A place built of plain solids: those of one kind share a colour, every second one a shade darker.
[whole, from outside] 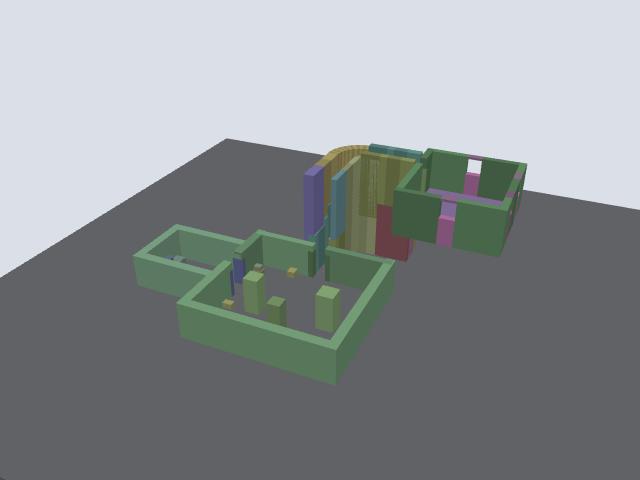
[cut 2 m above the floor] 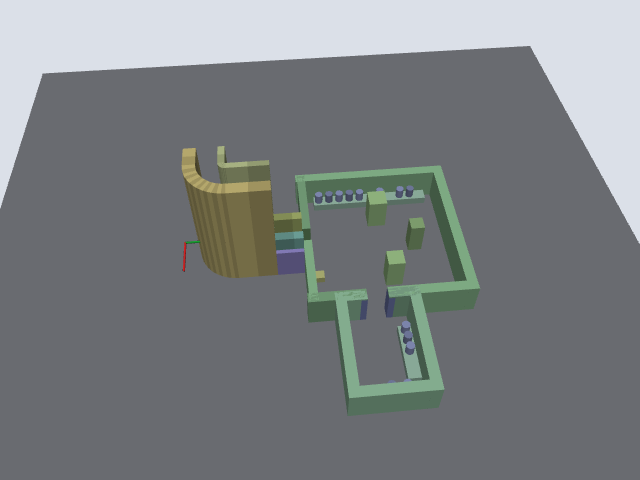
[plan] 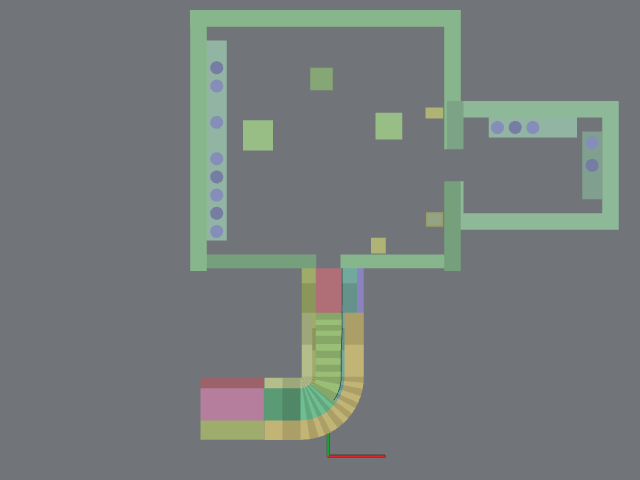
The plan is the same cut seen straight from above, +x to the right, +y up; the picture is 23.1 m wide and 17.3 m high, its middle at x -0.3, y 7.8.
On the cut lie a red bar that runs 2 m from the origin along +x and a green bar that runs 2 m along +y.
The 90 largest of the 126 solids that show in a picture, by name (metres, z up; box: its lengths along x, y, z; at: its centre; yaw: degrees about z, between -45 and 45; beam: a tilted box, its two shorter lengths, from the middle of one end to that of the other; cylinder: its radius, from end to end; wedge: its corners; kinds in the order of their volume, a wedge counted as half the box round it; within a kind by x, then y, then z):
{
 "wall_chamber_1": {"box": [0.6, 9.41, 2.71], "at": [-4.68, 11.38, 1.05]},
 "wall_chamber_2": {"box": [4.45, 0.5, 2.71], "at": [-2.66, 7.03, 1.05]},
 "wall_chamber_3": {"box": [9.76, 0.6, 2.71], "at": [-0.1, 15.79, 1.05]},
 "wall_chamber_4": {"box": [4.24, 0.5, 2.71], "at": [2.56, 7.03, 1.05]},
 "wall_chamber_5": {"box": [0.6, 3.24, 2.71], "at": [4.48, 8.3, 1.05]},
 "wall_chamber_6": {"box": [0.6, 5.02, 2.71], "at": [4.48, 13.58, 1.05]},
 "wall_side_chamber_1": {"box": [0.6, 1.75, 2.56], "at": [4.58, 9.04, 0.98]},
 "wall_side_chamber_2": {"box": [0.6, 1.75, 2.56], "at": [4.58, 11.94, 0.98]},
 "wall_side_chamber_3": {"box": [6.19, 0.6, 2.56], "at": [7.37, 8.47, 0.98]},
 "wall_side_chamber_4": {"box": [6.19, 0.6, 2.56], "at": [7.37, 12.52, 0.98]},
 "wall_side_chamber_5": {"box": [0.6, 4.65, 2.56], "at": [10.17, 10.49, 0.98]},
 "wall_yard_1": {"box": [0.45, 1.75, 3.0], "at": [-10.91, 0.44, 5.73]},
 "wall_yard_2": {"box": [0.45, 1.84, 3.0], "at": [-10.91, 3.18, 5.73]},
 "wall_yard_3": {"box": [0.45, 1.75, 3.0], "at": [-10.91, 5.93, 5.73]},
 "wall_yard_4": {"box": [2.79, 0.45, 3.0], "at": [-9.74, -0.21, 5.73]},
 "wall_yard_5": {"box": [2.79, 0.45, 3.0], "at": [-9.74, 6.58, 5.73]},
 "wall_yard_6": {"box": [2.79, 0.45, 3.0], "at": [-6.0, -0.21, 5.73]},
 "wall_yard_7": {"box": [2.79, 0.45, 3.0], "at": [-6.0, 6.58, 5.73]},
 "wall_yard_8": {"box": [0.45, 1.88, 3.0], "at": [-4.84, 0.5, 5.73]},
 "wall_yard_9": {"box": [0.45, 4.49, 3.0], "at": [-4.84, 4.56, 5.73]},
 "mass_rock_right_1": {"wedge": [[-2.3, 0.6, -0.3], [-2.3, 0.6, 7.14], [-2.3, 1.3, -0.3], [-2.3, 1.3, 7.14], [-1.65, 0.6, -0.3], [-1.65, 0.6, 7.14], [-1.65, 1.3, -0.3], [-1.65, 1.3, 7.14]]},
 "mass_rock_right_2": {"wedge": [[-1.65, 0.6, -0.3], [-1.65, 0.6, 7.14], [-1.65, 1.3, -0.3], [-1.65, 1.3, 7.14], [-1.0, 0.6, -0.3], [-1.0, 0.6, 7.14], [-1.0, 1.3, -0.3], [-1.0, 1.3, 7.14]]},
 "mass_rock_right_3": {"wedge": [[-1.0, 0.6, -0.3], [-1.0, 0.6, 7.14], [-1.0, 1.3, -0.3], [-1.0, 1.3, 7.14], [-0.77, 1.31, -0.3], [-0.77, 1.31, 7.14], [-0.67, 0.62, -0.3], [-0.67, 0.62, 7.14]]},
 "mass_rock_right_4": {"wedge": [[-0.77, 1.31, -0.3], [-0.77, 1.31, 7.14], [-0.67, 0.62, -0.3], [-0.67, 0.62, 7.14], [-0.55, 1.36, -0.3], [-0.55, 1.36, 7.14], [-0.35, 0.69, -0.3], [-0.35, 0.69, 7.14]]},
 "mass_rock_right_5": {"wedge": [[-0.55, 1.36, -0.3], [-0.55, 1.36, 7.14], [-0.39, 1.42, -0.3], [-0.39, 1.42, 7.14], [-0.35, 0.69, -0.3], [-0.35, 0.69, 7.14], [-0.12, 0.77, -0.3], [-0.12, 0.77, 7.14]]},
 "mass_rock_right_6": {"wedge": [[-0.39, 1.42, -0.3], [-0.39, 1.42, 7.14], [-0.24, 1.49, -0.3], [-0.24, 1.49, 7.14], [-0.12, 0.77, -0.3], [-0.12, 0.77, 7.14], [0.1, 0.88, -0.3], [0.1, 0.88, 7.14]]},
 "mass_rock_right_7": {"wedge": [[-0.24, 1.49, -0.3], [-0.24, 1.49, 7.14], [-0.07, 1.6, -0.3], [-0.07, 1.6, 7.14], [0.1, 0.88, -0.3], [0.1, 0.88, 7.14], [0.34, 1.03, -0.3], [0.34, 1.03, 7.14]]},
 "mass_rock_right_8": {"wedge": [[-0.07, 1.6, -0.3], [-0.07, 1.6, 7.14], [0.08, 1.72, -0.3], [0.08, 1.72, 7.14], [0.34, 1.03, -0.3], [0.34, 1.03, 7.14], [0.55, 1.21, -0.3], [0.55, 1.21, 7.14]]},
 "mass_rock_right_9": {"wedge": [[0.08, 1.72, -0.3], [0.08, 1.72, 7.14], [0.19, 1.83, -0.3], [0.19, 1.83, 7.14], [0.55, 1.21, -0.3], [0.55, 1.21, 7.14], [0.71, 1.37, -0.3], [0.71, 1.37, 7.14]]},
 "mass_rock_right_10": {"wedge": [[0.19, 1.83, -0.3], [0.19, 1.83, 7.14], [0.29, 1.96, -0.3], [0.29, 1.96, 7.14], [0.71, 1.37, -0.3], [0.71, 1.37, 7.14], [0.85, 1.55, -0.3], [0.85, 1.55, 7.14]]},
 "mass_rock_right_11": {"wedge": [[0.29, 1.96, -0.3], [0.29, 1.96, 7.14], [0.37, 2.08, -0.3], [0.37, 2.08, 7.14], [0.85, 1.55, -0.3], [0.85, 1.55, 7.14], [0.97, 1.73, -0.3], [0.97, 1.73, 7.14]]},
 "mass_rock_right_12": {"wedge": [[0.37, 2.08, -0.3], [0.37, 2.08, 7.14], [0.44, 2.22, -0.3], [0.44, 2.22, 7.14], [0.97, 1.73, -0.3], [0.97, 1.73, 7.14], [1.07, 1.93, -0.3], [1.07, 1.93, 7.14]]},
 "mass_rock_right_13": {"wedge": [[0.44, 2.22, -0.3], [0.44, 2.22, 7.14], [0.5, 2.39, -0.3], [0.5, 2.39, 7.14], [1.07, 1.93, -0.3], [1.07, 1.93, 7.14], [1.17, 2.18, -0.3], [1.17, 2.18, 7.14]]},
 "mass_rock_right_14": {"wedge": [[0.5, 2.39, -0.3], [0.5, 2.39, 7.14], [0.55, 2.57, -0.3], [0.55, 2.57, 7.14], [1.17, 2.18, -0.3], [1.17, 2.18, 7.14], [1.24, 2.43, -0.3], [1.24, 2.43, 7.14]]},
 "mass_rock_right_15": {"wedge": [[0.55, 2.57, -0.3], [0.55, 2.57, 7.14], [0.57, 2.72, -0.3], [0.57, 2.72, 7.14], [1.24, 2.43, -0.3], [1.24, 2.43, 7.14], [1.27, 2.65, -0.3], [1.27, 2.65, 7.14]]},
 "mass_rock_right_16": {"wedge": [[0.57, 2.72, -0.3], [0.57, 2.72, 7.14], [0.58, 2.87, -0.3], [0.58, 2.87, 7.14], [1.27, 2.65, -0.3], [1.27, 2.65, 7.14], [1.28, 2.87, -0.3], [1.28, 2.87, 7.14]]},
 "mass_rock_right_17": {"wedge": [[0.58, 2.87, -0.3], [0.58, 2.87, 7.14], [0.58, 4.03, -0.3], [0.58, 4.03, 7.14], [1.28, 2.87, -0.3], [1.28, 2.87, 7.14], [1.28, 4.03, -0.3], [1.28, 4.03, 7.14]]},
 "mass_rock_right_18": {"wedge": [[0.58, 4.03, -0.3], [0.58, 4.03, 7.14], [0.58, 5.18, -0.3], [0.58, 5.18, 7.14], [1.28, 4.03, -0.3], [1.28, 4.03, 7.14], [1.28, 5.18, -0.3], [1.28, 5.18, 7.14]]},
 "mass_under_head_1": {"box": [2.3, 1.18, 4.53], "at": [-3.46, 1.88, 1.97]},
 "mass_rock_right_head_1": {"box": [2.31, 0.7, 7.44], "at": [-3.46, 0.95, 3.42]},
 "fill_under_steps_1": {"wedge": [[-2.32, 1.29, -0.3], [-2.32, 1.29, 4.25], [-2.32, 2.47, -0.3], [-2.32, 2.47, 4.25], [-1.66, 1.29, -0.3], [-1.66, 1.29, 3.69], [-1.66, 2.47, -0.3], [-1.66, 2.47, 3.69]]},
 "fill_under_steps_2": {"wedge": [[-1.66, 1.29, -0.3], [-1.66, 1.29, 3.69], [-1.66, 2.47, -0.3], [-1.66, 2.47, 3.69], [-1.0, 1.29, -0.3], [-1.0, 1.29, 3.13], [-1.0, 2.47, -0.3], [-1.0, 2.47, 3.13]]},
 "fill_under_steps_3": {"wedge": [[-1.0, 1.29, -0.3], [-1.0, 1.29, 3.01], [-1.0, 2.47, -0.3], [-1.0, 2.47, 3.01], [-0.94, 2.47, -0.3], [-0.94, 2.47, 3.01], [-0.77, 1.3, -0.3], [-0.77, 1.3, 3.01]]},
 "fill_under_steps_4": {"wedge": [[-0.94, 2.47, -0.3], [-0.94, 2.47, 2.89], [-0.88, 2.48, -0.3], [-0.88, 2.48, 2.89], [-0.77, 1.3, -0.3], [-0.77, 1.3, 2.89], [-0.54, 1.35, -0.3], [-0.54, 1.35, 2.89]]},
 "fill_under_steps_5": {"wedge": [[-0.88, 2.48, -0.3], [-0.88, 2.48, 2.8], [-0.84, 2.5, -0.3], [-0.84, 2.5, 2.8], [-0.54, 1.35, -0.3], [-0.54, 1.35, 2.8], [-0.38, 1.41, -0.3], [-0.38, 1.41, 2.8]]},
 "fill_under_steps_6": {"wedge": [[-0.84, 2.5, -0.3], [-0.84, 2.5, 2.71], [-0.8, 2.52, -0.3], [-0.8, 2.52, 2.71], [-0.38, 1.41, -0.3], [-0.38, 1.41, 2.71], [-0.23, 1.48, -0.3], [-0.23, 1.48, 2.71]]},
 "fill_under_steps_7": {"wedge": [[-0.8, 2.52, -0.3], [-0.8, 2.52, 2.61], [-0.76, 2.54, -0.3], [-0.76, 2.54, 2.61], [-0.23, 1.48, -0.3], [-0.23, 1.48, 2.61], [-0.07, 1.59, -0.3], [-0.07, 1.59, 2.61]]},
 "fill_under_steps_8": {"wedge": [[-0.76, 2.54, -0.3], [-0.76, 2.54, 2.5], [-0.72, 2.58, -0.3], [-0.72, 2.58, 2.5], [-0.07, 1.59, -0.3], [-0.07, 1.59, 2.5], [0.08, 1.71, -0.3], [0.08, 1.71, 2.5]]},
 "fill_under_steps_9": {"wedge": [[-0.72, 2.58, -0.3], [-0.72, 2.58, 2.42], [-0.69, 2.6, -0.3], [-0.69, 2.6, 2.42], [0.08, 1.71, -0.3], [0.08, 1.71, 2.42], [0.19, 1.83, -0.3], [0.19, 1.83, 2.42]]},
 "fill_under_steps_10": {"wedge": [[-0.69, 2.6, -0.3], [-0.69, 2.6, 2.33], [-0.67, 2.64, -0.3], [-0.67, 2.64, 2.33], [0.19, 1.83, -0.3], [0.19, 1.83, 2.33], [0.29, 1.95, -0.3], [0.29, 1.95, 2.33]]},
 "floor_yard_1": {"box": [5.62, 6.34, 0.3], "at": [-7.87, 3.18, 4.38]},
 "mass_rock_right_foot_1": {"box": [0.7, 1.6, 7.44], "at": [0.93, 5.98, 3.42]},
 "rock_right_1": {"wedge": [[-4.61, 0.87, 4.03], [-4.61, 0.87, 7.44], [-4.61, 1.4, 7.44], [-4.61, 1.43, 4.03], [-3.71, 0.87, 4.03], [-3.71, 0.87, 7.44], [-3.71, 1.39, 7.44], [-3.71, 1.42, 4.03]]},
 "rock_right_2": {"wedge": [[-3.71, 0.87, 4.03], [-3.71, 0.87, 7.44], [-3.71, 1.39, 7.44], [-3.71, 1.42, 4.03], [-2.79, 0.87, 4.03], [-2.79, 0.87, 7.44], [-2.79, 1.39, 7.44], [-2.79, 1.42, 4.03]]},
 "rock_right_3": {"wedge": [[-2.79, 0.86, 4.03], [-2.79, 0.86, 7.44], [-2.79, 1.39, 7.44], [-2.79, 1.42, 4.03], [-2.3, 0.86, 4.03], [-2.3, 0.86, 7.44], [-2.3, 1.39, 7.44], [-2.3, 1.42, 4.03]]},
 "rock_right_4": {"wedge": [[-2.3, 0.87, 2.89], [-2.3, 0.87, 7.44], [-2.3, 1.39, 7.44], [-2.3, 1.43, 2.89], [-1.0, 0.87, 2.89], [-1.0, 0.87, 7.44], [-1.0, 1.38, 7.44], [-1.0, 1.42, 2.89]]},
 "rock_right_5": {"wedge": [[0.44, 2.87, 0.68], [0.45, 3.83, 0.68], [0.48, 2.87, 4.92], [0.48, 3.83, 4.92], [1.0, 2.87, 0.68], [1.0, 2.87, 4.92], [1.0, 3.83, 0.68], [1.0, 3.83, 4.92]]},
 "rock_right_6": {"wedge": [[0.44, 3.83, -0.02], [0.48, 3.83, 4.09], [0.48, 4.63, -0.02], [0.52, 4.63, 4.09], [1.02, 3.83, -0.02], [1.02, 3.83, 4.09], [1.02, 4.63, -0.02], [1.02, 4.63, 4.09]]},
 "rock_right_7": {"wedge": [[0.47, 5.18, -0.5], [0.48, 6.24, -0.5], [0.5, 5.18, 2.91], [0.51, 6.24, 2.91], [1.03, 5.18, -0.5], [1.03, 5.18, 2.91], [1.03, 6.24, -0.5], [1.03, 6.24, 2.91]]},
 "rock_right_8": {"wedge": [[0.47, 5.18, -0.5], [0.48, 4.63, -0.5], [0.51, 4.63, 3.39], [0.51, 5.18, 3.39], [1.03, 4.63, -0.5], [1.03, 4.63, 3.39], [1.03, 5.18, -0.5], [1.03, 5.18, 3.39]]},
 "rock_right_9": {"wedge": [[0.48, 6.24, -0.5], [0.48, 6.78, -0.5], [0.51, 6.24, 2.91], [0.51, 6.78, 2.91], [1.04, 6.24, -0.5], [1.04, 6.24, 2.91], [1.04, 6.78, -0.5], [1.04, 6.78, 2.91]]},
 "rock_left_1": {"wedge": [[-4.61, 2.33, 4.03], [-4.61, 2.33, 7.44], [-4.61, 2.83, 4.03], [-4.61, 2.83, 7.44], [-3.71, 2.33, 4.03], [-3.71, 2.33, 7.44], [-3.71, 2.83, 4.03], [-3.71, 2.83, 7.44]]},
 "rock_left_2": {"wedge": [[-3.71, 2.33, 4.03], [-3.71, 2.33, 7.44], [-3.71, 2.83, 4.03], [-3.71, 2.83, 7.44], [-2.79, 2.33, 4.03], [-2.79, 2.33, 7.44], [-2.79, 2.83, 4.03], [-2.79, 2.83, 7.44]]},
 "rock_left_3": {"wedge": [[-2.79, 2.33, 4.03], [-2.79, 2.33, 7.44], [-2.79, 2.83, 4.03], [-2.79, 2.83, 7.44], [-2.3, 2.33, 4.03], [-2.3, 2.33, 7.44], [-2.3, 2.83, 4.03], [-2.3, 2.83, 7.44]]},
 "rock_left_4": {"wedge": [[-2.3, 2.33, 2.89], [-2.3, 2.33, 7.44], [-2.3, 2.83, 2.89], [-2.3, 2.83, 7.44], [-1.0, 2.33, 2.89], [-1.0, 2.33, 7.44], [-1.0, 2.83, 2.89], [-1.0, 2.83, 7.44]]},
 "rock_left_5": {"wedge": [[-0.96, 2.87, 0.68], [-0.96, 2.87, 4.92], [-0.96, 3.83, 0.68], [-0.96, 3.83, 4.92], [-0.45, 2.87, 0.68], [-0.45, 2.87, 4.92], [-0.45, 3.83, 0.68], [-0.45, 3.83, 4.92]]},
 "rock_left_6": {"wedge": [[-0.96, 3.83, -0.02], [-0.96, 3.83, 4.09], [-0.96, 4.63, -0.02], [-0.96, 4.63, 4.09], [-0.45, 3.83, -0.02], [-0.45, 3.83, 4.09], [-0.45, 4.63, -0.02], [-0.45, 4.63, 4.09]]},
 "rock_left_7": {"wedge": [[-0.96, 4.63, -0.5], [-0.96, 4.63, 3.39], [-0.96, 5.18, -0.5], [-0.96, 5.18, 3.39], [-0.45, 4.63, -0.5], [-0.45, 4.63, 3.39], [-0.45, 5.18, -0.5], [-0.45, 5.18, 3.39]]},
 "rock_left_8": {"wedge": [[-0.96, 5.18, -0.5], [-0.96, 5.18, 2.91], [-0.96, 6.24, -0.5], [-0.96, 6.24, 2.91], [-0.45, 5.18, -0.5], [-0.45, 5.18, 2.91], [-0.45, 6.24, -0.5], [-0.45, 6.24, 2.91]]},
 "rock_left_9": {"wedge": [[-0.96, 6.24, -0.5], [-0.96, 6.24, 2.91], [-0.96, 6.78, -0.5], [-0.96, 6.78, 2.91], [-0.45, 6.24, -0.5], [-0.45, 6.24, 2.91], [-0.45, 6.78, -0.5], [-0.45, 6.78, 2.91]]},
 "pillar_1": {"box": [1.09, 1.09, 2.46], "at": [-2.53, 11.57, 1.18]},
 "pillar_2": {"box": [0.82, 0.82, 2.46], "at": [-0.25, 13.6, 1.18]},
 "pillar_3": {"box": [0.97, 0.97, 2.46], "at": [2.18, 11.9, 1.18]},
 "mass_rock_left_head_1": {"box": [2.31, 0.38, 7.44], "at": [-3.46, 2.65, 3.42]},
 "mass_rock_left_1": {"wedge": [[-2.3, 2.46, -0.3], [-2.3, 2.46, 7.14], [-2.3, 2.83, -0.3], [-2.3, 2.83, 7.14], [-1.65, 2.46, -0.3], [-1.65, 2.46, 7.14], [-1.65, 2.83, -0.3], [-1.65, 2.83, 7.14]]},
 "mass_rock_left_2": {"wedge": [[-1.65, 2.46, -0.3], [-1.65, 2.46, 7.14], [-1.65, 2.83, -0.3], [-1.65, 2.83, 7.14], [-1.0, 2.46, -0.3], [-1.0, 2.46, 7.14], [-1.0, 2.83, -0.3], [-1.0, 2.83, 7.14]]},
 "mass_rock_left_3": {"wedge": [[-0.96, 2.87, -0.3], [-0.96, 2.87, 7.14], [-0.96, 4.03, -0.3], [-0.96, 4.03, 7.14], [-0.58, 2.87, -0.3], [-0.58, 2.87, 7.14], [-0.58, 4.03, -0.3], [-0.58, 4.03, 7.14]]},
 "mass_rock_left_4": {"wedge": [[-0.96, 4.03, -0.3], [-0.96, 4.03, 7.14], [-0.96, 5.18, -0.3], [-0.96, 5.18, 7.14], [-0.58, 4.03, -0.3], [-0.58, 4.03, 7.14], [-0.58, 5.18, -0.3], [-0.58, 5.18, 7.14]]},
 "bench_1": {"box": [0.72, 7.21, 0.54], "at": [-4.02, 11.38, 0.22]},
 "bench_2": {"box": [3.19, 0.72, 0.53], "at": [7.37, 11.86, 0.22]},
 "bench_3": {"box": [0.72, 2.45, 0.54], "at": [9.51, 10.49, 0.22]},
 "mass_rock_left_foot_1": {"box": [0.38, 1.6, 7.44], "at": [-0.77, 5.98, 3.42]},
 "wall_yard_under_light_1": {"box": [0.45, 0.95, 1.75], "at": [-10.91, 1.79, 5.11]},
 "wall_yard_under_light_2": {"box": [0.45, 0.95, 1.75], "at": [-10.91, 4.58, 5.11]},
 "wall_yard_under_light_3": {"box": [0.95, 0.45, 1.75], "at": [-7.87, -0.21, 5.11]},
 "wall_yard_under_light_4": {"box": [0.95, 0.45, 1.75], "at": [-7.87, 6.58, 5.11]},
 "floor_lower_1": {"box": [1.72, 1.96, 0.4], "at": [0.0, 5.8, -0.2]},
 "jamb_side_mouth_1": {"box": [0.7, 0.35, 1.95], "at": [4.53, 9.74, 0.93]},
 "jamb_side_mouth_2": {"box": [0.7, 0.35, 1.95], "at": [4.53, 11.24, 0.93]},
 "jamb_chamber_mouth_1": {"box": [0.35, 0.5, 2.03], "at": [-0.61, 7.03, 0.96]}
}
